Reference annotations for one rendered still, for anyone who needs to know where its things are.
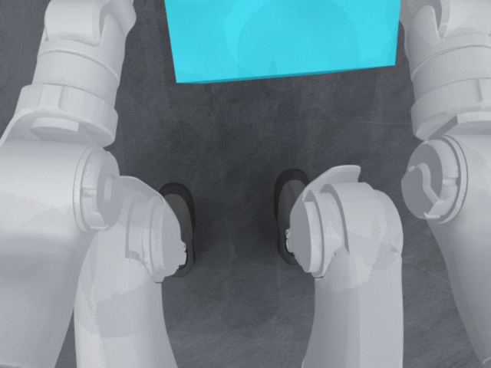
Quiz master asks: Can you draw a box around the robot right forearm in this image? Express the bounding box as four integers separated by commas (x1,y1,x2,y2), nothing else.
399,0,491,141

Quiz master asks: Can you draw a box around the left robot upper arm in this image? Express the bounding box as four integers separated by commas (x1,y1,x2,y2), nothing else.
0,139,124,368

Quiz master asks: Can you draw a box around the carton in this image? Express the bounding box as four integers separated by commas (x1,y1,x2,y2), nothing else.
164,0,400,84

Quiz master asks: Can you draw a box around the robot right thigh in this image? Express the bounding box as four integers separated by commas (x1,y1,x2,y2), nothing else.
295,182,404,368

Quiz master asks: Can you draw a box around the robot left forearm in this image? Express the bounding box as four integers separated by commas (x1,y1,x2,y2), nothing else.
0,0,137,148

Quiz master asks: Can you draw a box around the right robot upper arm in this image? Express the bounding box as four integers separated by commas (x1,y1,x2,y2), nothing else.
401,134,491,368

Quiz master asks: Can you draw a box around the robot right foot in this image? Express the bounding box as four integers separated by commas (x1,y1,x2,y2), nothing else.
274,169,309,265

